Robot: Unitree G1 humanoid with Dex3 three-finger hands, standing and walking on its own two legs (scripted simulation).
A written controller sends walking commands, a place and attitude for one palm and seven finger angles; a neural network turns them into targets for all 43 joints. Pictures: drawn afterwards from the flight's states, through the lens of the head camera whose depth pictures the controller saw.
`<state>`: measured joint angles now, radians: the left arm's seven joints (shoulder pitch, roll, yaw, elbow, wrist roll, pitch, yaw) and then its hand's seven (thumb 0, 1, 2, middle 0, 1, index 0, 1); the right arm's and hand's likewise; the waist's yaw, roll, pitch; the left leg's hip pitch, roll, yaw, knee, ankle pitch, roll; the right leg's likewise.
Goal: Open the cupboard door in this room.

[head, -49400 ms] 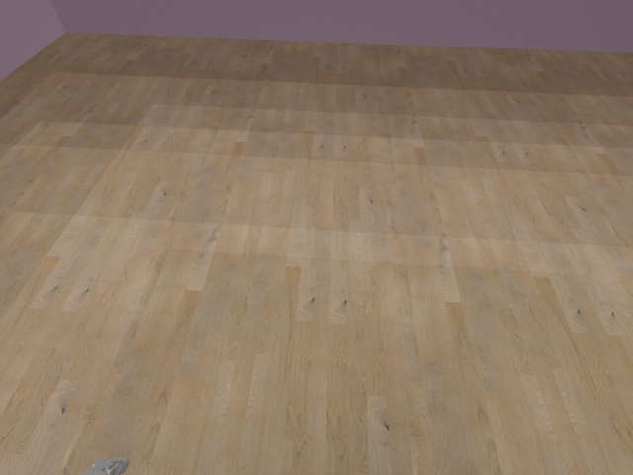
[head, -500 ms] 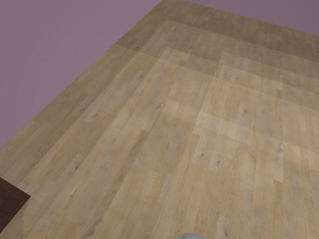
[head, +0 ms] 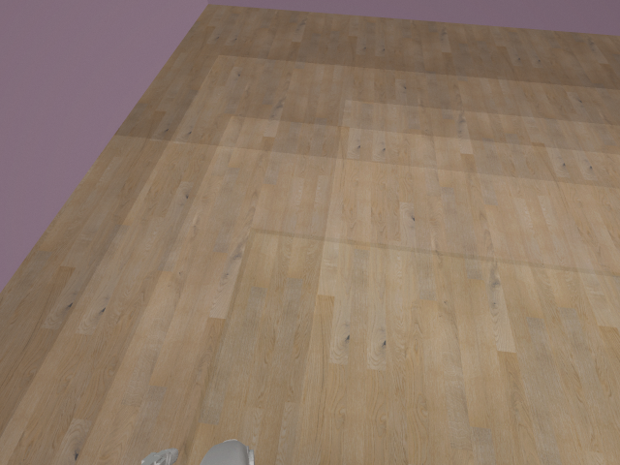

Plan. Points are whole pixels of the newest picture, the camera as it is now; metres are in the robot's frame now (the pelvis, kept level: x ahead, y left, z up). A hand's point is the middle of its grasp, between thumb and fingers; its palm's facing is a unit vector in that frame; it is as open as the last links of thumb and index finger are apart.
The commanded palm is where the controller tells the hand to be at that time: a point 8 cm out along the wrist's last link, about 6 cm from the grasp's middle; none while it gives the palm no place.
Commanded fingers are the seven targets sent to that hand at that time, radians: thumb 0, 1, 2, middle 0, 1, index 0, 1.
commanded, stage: walk to a spot facing it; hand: left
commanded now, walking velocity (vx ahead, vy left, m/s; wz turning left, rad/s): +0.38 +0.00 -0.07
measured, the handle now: out of the picture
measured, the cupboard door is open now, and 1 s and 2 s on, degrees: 44 44 44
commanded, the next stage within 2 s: turn to face it in 0.52 s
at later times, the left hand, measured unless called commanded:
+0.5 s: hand (194, 362) +0.30 +0.20 -0.16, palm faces -0.03 -0.98 -0.17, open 7.3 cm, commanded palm none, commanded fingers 0.00 0.90 0.90 -0.20 -0.30 -0.20 -0.30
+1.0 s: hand (244, 273) +0.48 +0.13 -0.19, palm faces +0.07 -0.98 -0.18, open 7.2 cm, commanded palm none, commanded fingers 0.00 0.90 0.90 -0.20 -0.30 -0.20 -0.30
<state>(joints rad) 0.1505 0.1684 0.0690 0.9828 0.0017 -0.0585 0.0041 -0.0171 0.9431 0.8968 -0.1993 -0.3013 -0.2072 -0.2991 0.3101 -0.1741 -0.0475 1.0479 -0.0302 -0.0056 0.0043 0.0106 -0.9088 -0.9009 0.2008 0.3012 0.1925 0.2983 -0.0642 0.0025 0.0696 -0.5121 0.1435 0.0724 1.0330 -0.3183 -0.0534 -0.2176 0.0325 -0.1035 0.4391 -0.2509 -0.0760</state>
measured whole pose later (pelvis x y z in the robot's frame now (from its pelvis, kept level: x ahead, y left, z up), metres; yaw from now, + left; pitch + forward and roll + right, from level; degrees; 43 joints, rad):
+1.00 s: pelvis +0.43 -0.05 -0.01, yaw +3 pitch +0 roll +0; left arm 0.19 0.19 0.05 1.02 0.02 -0.02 0.02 0.00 0.95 0.90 -0.20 -0.30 -0.21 -0.30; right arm 0.21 -0.17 -0.04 1.02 -0.02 0.03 0.02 0.01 -0.94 -0.90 0.20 0.30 0.19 0.30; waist -0.03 -0.03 0.07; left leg -0.44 0.06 0.15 0.69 -0.27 -0.03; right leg -0.14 -0.07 -0.30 0.54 -0.39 -0.02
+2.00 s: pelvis +0.53 -0.11 -0.01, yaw +39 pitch +2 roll +0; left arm 0.15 0.25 0.06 0.87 0.02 0.05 0.00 0.01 0.91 0.90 -0.20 -0.30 -0.20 -0.30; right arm 0.14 -0.23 -0.05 0.90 -0.03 0.05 0.02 0.01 -0.90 -0.90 0.21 0.30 0.20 0.30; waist 0.00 0.00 0.10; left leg -0.32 -0.01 -0.05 0.53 -0.23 0.01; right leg -0.46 -0.07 -0.01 0.90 -0.42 0.09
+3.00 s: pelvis +0.60 -0.14 +0.00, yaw +78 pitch +1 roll +2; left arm 0.19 0.18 0.03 0.87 0.02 0.01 0.02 0.00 0.91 0.90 -0.20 -0.30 -0.21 -0.30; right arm 0.14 -0.26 -0.09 0.94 -0.02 0.09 0.03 0.01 -0.91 -0.90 0.20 0.30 0.19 0.30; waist -0.03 0.02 0.11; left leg -0.52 -0.01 0.00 1.11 -0.43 -0.07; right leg -0.22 -0.09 -0.14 0.52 -0.31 -0.02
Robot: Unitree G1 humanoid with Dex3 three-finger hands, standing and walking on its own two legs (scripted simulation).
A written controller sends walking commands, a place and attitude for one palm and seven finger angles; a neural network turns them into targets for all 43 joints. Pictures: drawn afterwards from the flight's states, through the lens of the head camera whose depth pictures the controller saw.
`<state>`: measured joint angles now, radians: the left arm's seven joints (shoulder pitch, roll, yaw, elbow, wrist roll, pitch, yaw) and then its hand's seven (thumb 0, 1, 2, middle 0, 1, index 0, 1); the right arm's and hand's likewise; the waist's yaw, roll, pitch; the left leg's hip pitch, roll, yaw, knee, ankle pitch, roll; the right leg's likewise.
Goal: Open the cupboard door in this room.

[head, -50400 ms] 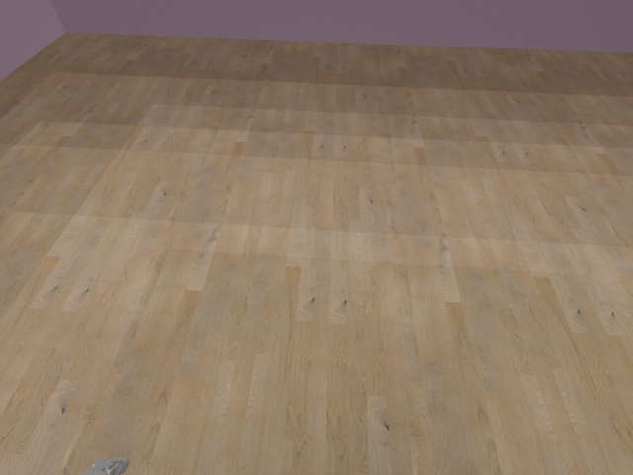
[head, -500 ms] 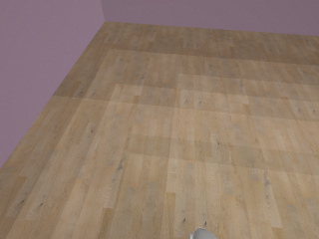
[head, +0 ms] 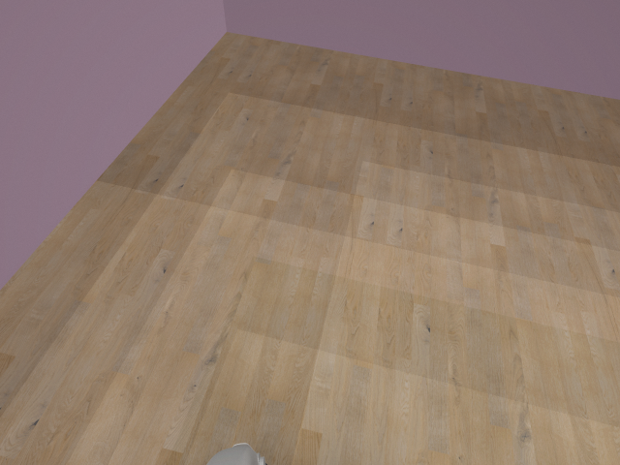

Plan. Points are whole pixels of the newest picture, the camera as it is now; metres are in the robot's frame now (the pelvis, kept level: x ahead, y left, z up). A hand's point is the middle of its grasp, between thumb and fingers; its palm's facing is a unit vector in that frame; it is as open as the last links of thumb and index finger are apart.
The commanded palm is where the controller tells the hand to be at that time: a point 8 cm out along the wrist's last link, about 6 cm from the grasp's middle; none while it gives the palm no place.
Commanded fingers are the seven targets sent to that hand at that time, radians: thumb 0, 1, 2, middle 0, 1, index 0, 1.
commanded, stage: turn to face it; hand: left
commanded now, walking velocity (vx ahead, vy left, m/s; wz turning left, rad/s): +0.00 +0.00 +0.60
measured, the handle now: out of the picture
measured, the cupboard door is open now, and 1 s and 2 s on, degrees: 44 44 44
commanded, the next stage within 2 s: none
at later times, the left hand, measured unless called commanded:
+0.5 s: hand out of the picture +0.09 +0.16 -0.14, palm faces +0.29 -0.91 -0.30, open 7.3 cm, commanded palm none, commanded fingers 0.00 0.90 0.90 -0.20 -0.30 -0.20 -0.30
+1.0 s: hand out of the picture +0.05 +0.17 -0.15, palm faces +0.58 -0.77 -0.27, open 7.3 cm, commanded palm none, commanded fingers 0.00 0.90 0.90 -0.20 -0.30 -0.20 -0.30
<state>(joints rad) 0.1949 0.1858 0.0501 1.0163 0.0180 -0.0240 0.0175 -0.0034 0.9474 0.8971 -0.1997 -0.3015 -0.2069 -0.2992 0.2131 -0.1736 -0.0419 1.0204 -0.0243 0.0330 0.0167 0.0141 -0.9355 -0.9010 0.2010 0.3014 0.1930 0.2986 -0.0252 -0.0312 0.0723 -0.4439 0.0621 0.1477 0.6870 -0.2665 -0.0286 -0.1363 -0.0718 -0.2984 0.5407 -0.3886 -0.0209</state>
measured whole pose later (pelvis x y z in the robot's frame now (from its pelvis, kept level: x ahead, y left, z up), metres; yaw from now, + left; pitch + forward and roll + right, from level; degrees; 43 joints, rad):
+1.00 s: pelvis +0.10 -0.07 +0.01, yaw +36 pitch +2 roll +0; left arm 0.15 0.25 0.06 0.87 0.02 0.05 0.00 0.01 0.91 0.90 -0.20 -0.30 -0.20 -0.30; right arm 0.14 -0.23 -0.05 0.90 -0.03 0.05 0.02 0.01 -0.90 -0.90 0.21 0.30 0.20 0.30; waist 0.00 0.00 0.10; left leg -0.32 -0.01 -0.05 0.53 -0.23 0.01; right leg -0.46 -0.07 -0.01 0.90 -0.42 0.09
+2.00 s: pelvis +0.17 -0.10 +0.01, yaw +74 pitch +1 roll +2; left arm 0.19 0.18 0.03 0.87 0.02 0.01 0.02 0.00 0.91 0.90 -0.20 -0.30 -0.21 -0.30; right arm 0.14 -0.26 -0.09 0.94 -0.02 0.09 0.03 0.01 -0.91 -0.90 0.20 0.30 0.19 0.30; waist -0.03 0.02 0.11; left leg -0.52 -0.01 0.00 1.11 -0.43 -0.07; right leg -0.22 -0.09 -0.14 0.52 -0.31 -0.02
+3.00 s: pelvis +0.19 -0.07 +0.00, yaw +112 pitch +0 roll +1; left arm 0.24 0.21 0.04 0.90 0.03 0.01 0.01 0.00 0.91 0.90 -0.20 -0.30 -0.21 -0.30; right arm 0.11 -0.24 -0.07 0.94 -0.02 0.08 0.04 0.01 -0.91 -0.90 0.20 0.30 0.19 0.30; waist 0.01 -0.04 0.11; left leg -0.35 0.01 0.08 0.70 -0.40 -0.05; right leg -0.20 -0.16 -0.25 0.58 -0.37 0.02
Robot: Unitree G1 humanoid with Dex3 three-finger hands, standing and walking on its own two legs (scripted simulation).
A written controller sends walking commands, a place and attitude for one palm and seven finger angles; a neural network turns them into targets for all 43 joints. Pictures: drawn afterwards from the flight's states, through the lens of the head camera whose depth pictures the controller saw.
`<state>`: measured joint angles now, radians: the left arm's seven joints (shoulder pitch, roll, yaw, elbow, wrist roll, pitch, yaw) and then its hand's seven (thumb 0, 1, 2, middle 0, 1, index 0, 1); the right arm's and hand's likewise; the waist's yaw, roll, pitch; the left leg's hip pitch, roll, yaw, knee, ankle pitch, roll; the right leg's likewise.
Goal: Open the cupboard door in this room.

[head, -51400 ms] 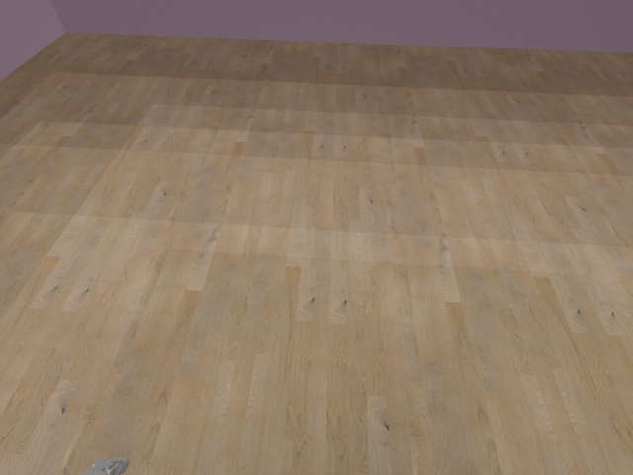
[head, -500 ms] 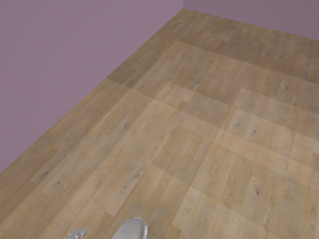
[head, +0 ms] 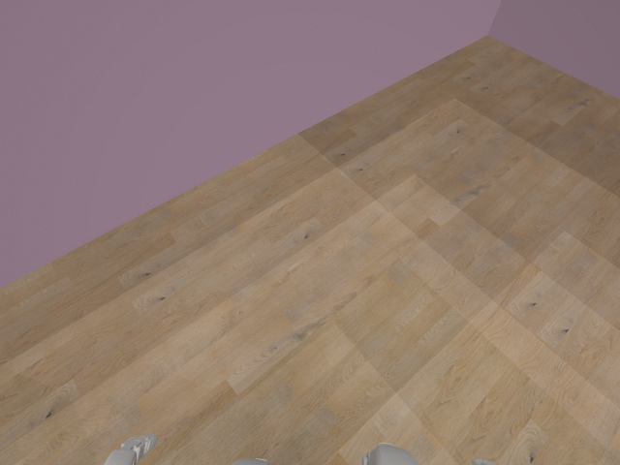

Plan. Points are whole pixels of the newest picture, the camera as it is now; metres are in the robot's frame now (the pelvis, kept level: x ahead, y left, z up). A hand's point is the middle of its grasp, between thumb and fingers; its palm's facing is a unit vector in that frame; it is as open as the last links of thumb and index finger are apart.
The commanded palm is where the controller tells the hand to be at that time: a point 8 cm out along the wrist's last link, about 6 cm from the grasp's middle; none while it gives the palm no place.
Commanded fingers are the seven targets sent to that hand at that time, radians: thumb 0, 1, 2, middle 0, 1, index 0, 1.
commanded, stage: turn to face it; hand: left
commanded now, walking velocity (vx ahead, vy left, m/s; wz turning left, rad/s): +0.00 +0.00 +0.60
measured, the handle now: out of the picture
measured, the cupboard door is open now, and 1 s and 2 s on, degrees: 44 44 44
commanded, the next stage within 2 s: none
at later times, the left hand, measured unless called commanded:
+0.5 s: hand out of the picture -0.01 +0.19 -0.19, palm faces +0.36 -0.90 -0.23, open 7.3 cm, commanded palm none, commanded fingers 0.00 0.90 0.90 -0.20 -0.30 -0.20 -0.30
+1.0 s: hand out of the picture -0.01 +0.14 -0.15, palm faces +0.59 -0.76 -0.27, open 7.3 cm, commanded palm none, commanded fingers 0.00 0.90 0.90 -0.20 -0.30 -0.20 -0.30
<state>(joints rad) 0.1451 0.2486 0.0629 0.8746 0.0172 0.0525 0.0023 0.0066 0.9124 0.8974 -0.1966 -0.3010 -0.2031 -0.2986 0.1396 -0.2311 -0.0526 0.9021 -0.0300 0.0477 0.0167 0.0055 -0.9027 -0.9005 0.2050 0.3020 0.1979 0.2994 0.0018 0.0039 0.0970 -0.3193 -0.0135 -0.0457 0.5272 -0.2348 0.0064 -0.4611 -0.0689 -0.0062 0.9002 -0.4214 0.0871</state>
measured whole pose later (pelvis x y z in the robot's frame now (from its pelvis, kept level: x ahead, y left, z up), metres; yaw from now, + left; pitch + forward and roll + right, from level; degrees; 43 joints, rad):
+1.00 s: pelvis +0.04 -0.07 +0.01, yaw +39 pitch +1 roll +2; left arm 0.19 0.18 0.03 0.87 0.02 0.01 0.02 0.00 0.91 0.90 -0.20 -0.30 -0.21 -0.30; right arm 0.14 -0.26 -0.09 0.94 -0.02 0.09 0.03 0.01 -0.91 -0.90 0.20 0.30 0.19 0.30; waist -0.03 0.02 0.11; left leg -0.52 -0.01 0.00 1.11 -0.43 -0.07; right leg -0.22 -0.09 -0.14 0.52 -0.31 -0.02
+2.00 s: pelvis +0.07 -0.06 +0.00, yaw +76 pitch +0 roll +1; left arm 0.24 0.21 0.04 0.90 0.03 0.01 0.01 0.00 0.91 0.90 -0.20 -0.30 -0.21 -0.30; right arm 0.11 -0.24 -0.07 0.94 -0.02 0.08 0.04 0.01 -0.91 -0.90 0.20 0.30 0.19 0.30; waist 0.01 -0.04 0.11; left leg -0.35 0.01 0.08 0.70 -0.40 -0.05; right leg -0.20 -0.16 -0.25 0.58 -0.37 0.02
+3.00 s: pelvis +0.01 +0.02 +0.00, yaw +93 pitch +0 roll +0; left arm 0.30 0.23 0.06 1.09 0.03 0.02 -0.01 0.01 0.92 0.90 -0.20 -0.30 -0.20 -0.30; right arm 0.22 -0.16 -0.03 0.99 -0.03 -0.04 0.00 0.00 -0.91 -0.90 0.20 0.30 0.19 0.30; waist 0.03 -0.05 0.05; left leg -0.21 -0.03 0.12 0.47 -0.27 0.07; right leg -0.46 -0.12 -0.07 1.13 -0.38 0.01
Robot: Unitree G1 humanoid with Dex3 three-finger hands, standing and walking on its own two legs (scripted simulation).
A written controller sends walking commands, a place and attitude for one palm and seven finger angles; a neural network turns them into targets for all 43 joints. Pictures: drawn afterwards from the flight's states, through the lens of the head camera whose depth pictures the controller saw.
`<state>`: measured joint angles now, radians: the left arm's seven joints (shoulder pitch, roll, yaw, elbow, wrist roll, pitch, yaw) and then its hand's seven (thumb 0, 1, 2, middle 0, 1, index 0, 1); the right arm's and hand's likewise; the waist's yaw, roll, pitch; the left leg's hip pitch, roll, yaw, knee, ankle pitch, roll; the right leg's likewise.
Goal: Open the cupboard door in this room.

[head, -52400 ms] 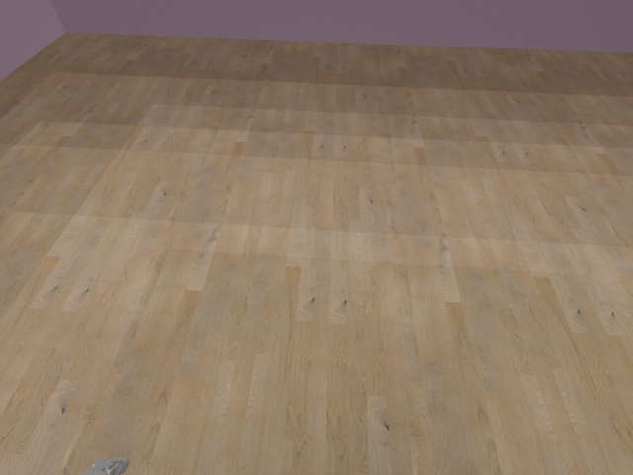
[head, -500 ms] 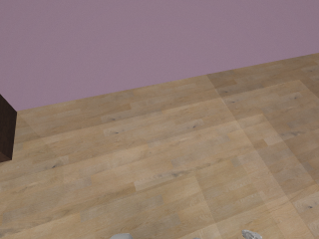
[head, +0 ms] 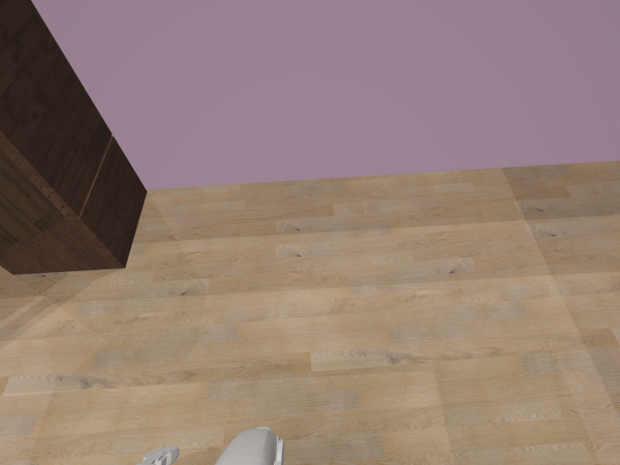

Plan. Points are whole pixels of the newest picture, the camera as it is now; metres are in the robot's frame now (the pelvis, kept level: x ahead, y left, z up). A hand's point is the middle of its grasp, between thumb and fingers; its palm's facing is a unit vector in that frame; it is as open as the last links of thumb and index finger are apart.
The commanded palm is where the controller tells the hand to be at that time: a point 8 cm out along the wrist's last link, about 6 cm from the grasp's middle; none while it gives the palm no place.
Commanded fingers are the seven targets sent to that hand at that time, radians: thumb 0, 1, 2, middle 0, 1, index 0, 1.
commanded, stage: turn to face it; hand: left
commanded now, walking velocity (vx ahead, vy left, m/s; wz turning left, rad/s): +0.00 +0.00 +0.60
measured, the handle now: out of the picture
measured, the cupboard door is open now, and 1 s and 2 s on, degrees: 44 44 44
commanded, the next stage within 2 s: take the last steps up to it in 1.40 s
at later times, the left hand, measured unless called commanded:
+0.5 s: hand out of the picture +0.04 +0.26 -0.16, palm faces +0.32 -0.91 -0.26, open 7.3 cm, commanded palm none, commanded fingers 0.00 0.90 0.90 -0.20 -0.30 -0.20 -0.30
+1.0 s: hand out of the picture -0.05 +0.18 -0.18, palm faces +0.61 -0.76 -0.23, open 7.3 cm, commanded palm none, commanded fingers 0.00 0.90 0.90 -0.20 -0.30 -0.20 -0.30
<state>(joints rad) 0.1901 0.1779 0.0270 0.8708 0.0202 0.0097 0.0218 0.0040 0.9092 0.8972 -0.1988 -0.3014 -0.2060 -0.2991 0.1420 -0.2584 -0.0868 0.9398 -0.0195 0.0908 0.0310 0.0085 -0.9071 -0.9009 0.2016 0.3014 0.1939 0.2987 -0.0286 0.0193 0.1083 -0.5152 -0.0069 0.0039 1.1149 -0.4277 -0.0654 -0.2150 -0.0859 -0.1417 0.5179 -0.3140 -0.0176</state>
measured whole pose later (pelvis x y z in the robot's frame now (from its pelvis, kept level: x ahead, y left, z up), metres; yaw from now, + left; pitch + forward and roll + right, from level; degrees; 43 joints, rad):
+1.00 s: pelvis +0.03 -0.01 -0.01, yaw +37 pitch +0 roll +1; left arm 0.24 0.21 0.04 0.90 0.03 0.01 0.01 0.00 0.91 0.90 -0.20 -0.30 -0.21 -0.30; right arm 0.11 -0.24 -0.07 0.94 -0.02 0.08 0.04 0.01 -0.91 -0.90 0.20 0.30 0.19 0.30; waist 0.01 -0.04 0.11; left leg -0.35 0.01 0.08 0.70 -0.40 -0.05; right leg -0.20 -0.16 -0.25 0.58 -0.37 0.02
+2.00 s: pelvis +0.03 +0.09 +0.00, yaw +54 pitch +0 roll +0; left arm 0.30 0.23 0.06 1.09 0.03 0.02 -0.01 0.01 0.92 0.90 -0.20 -0.30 -0.20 -0.30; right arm 0.22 -0.16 -0.03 0.99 -0.03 -0.04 0.00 0.00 -0.91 -0.90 0.20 0.30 0.19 0.30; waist 0.03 -0.05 0.05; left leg -0.21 -0.03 0.12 0.47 -0.27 0.07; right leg -0.46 -0.12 -0.07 1.13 -0.38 0.01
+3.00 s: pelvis +0.21 +0.42 -0.01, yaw +53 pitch +0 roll +0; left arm 0.35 0.16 0.04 1.14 0.02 -0.01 0.00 0.01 0.92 0.90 -0.20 -0.30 -0.20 -0.30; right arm 0.11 -0.17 -0.03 0.98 -0.03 -0.06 0.00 0.00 -0.91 -0.90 0.20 0.30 0.19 0.30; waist 0.06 -0.04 0.07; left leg -0.33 0.01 0.14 0.54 -0.21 0.05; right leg -0.38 -0.07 -0.06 1.15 -0.45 -0.01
